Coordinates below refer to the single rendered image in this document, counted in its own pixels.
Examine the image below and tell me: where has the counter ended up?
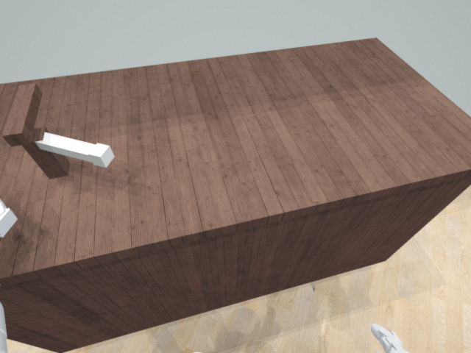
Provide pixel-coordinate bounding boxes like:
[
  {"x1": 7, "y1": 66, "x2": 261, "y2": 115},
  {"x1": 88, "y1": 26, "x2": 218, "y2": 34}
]
[{"x1": 0, "y1": 38, "x2": 471, "y2": 353}]

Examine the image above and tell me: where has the right robot hand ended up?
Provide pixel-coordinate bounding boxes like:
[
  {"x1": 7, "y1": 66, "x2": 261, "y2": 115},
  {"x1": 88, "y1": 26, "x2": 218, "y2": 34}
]
[{"x1": 371, "y1": 324, "x2": 409, "y2": 353}]

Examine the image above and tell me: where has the left robot hand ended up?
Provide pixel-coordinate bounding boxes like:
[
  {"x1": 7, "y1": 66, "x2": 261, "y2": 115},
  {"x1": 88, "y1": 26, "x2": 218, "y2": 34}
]
[{"x1": 0, "y1": 199, "x2": 18, "y2": 238}]

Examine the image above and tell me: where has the tap lever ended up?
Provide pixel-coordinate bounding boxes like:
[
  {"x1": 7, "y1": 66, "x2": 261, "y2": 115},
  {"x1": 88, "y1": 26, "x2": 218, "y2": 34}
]
[{"x1": 35, "y1": 132, "x2": 115, "y2": 168}]

